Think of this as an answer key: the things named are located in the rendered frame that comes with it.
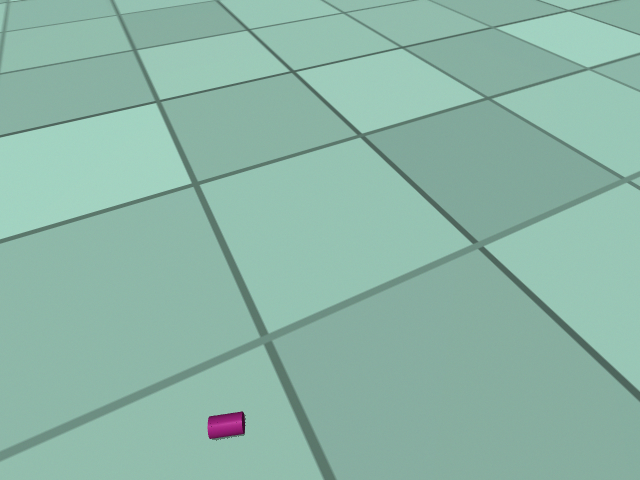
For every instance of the can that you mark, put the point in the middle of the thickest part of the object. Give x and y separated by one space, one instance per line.
226 425

